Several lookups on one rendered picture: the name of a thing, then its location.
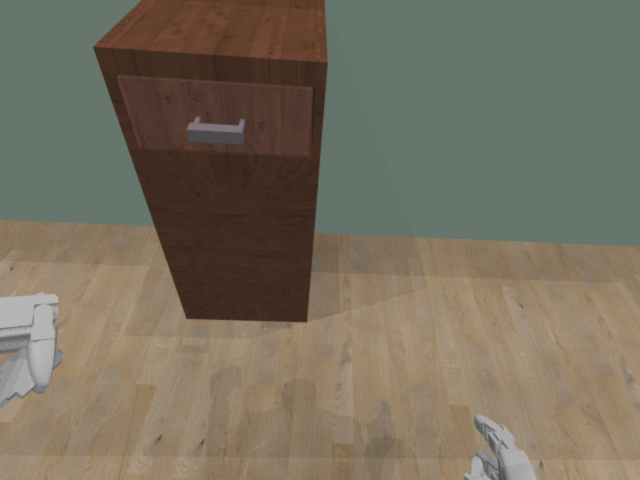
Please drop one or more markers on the right robot hand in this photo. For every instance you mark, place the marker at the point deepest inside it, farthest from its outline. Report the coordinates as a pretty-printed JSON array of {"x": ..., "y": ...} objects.
[{"x": 512, "y": 463}]

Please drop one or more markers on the cabinet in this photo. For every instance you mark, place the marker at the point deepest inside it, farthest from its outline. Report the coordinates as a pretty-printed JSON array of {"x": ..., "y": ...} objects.
[{"x": 236, "y": 229}]

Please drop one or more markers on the drawer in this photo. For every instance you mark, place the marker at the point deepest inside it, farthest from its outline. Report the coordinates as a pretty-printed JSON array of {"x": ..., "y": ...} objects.
[{"x": 277, "y": 117}]

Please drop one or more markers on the left robot hand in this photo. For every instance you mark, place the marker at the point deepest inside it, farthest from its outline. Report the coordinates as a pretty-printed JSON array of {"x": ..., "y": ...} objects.
[{"x": 26, "y": 327}]

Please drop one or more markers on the handle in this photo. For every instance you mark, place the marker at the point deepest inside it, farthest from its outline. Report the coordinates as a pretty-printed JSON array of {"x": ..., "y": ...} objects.
[{"x": 216, "y": 133}]

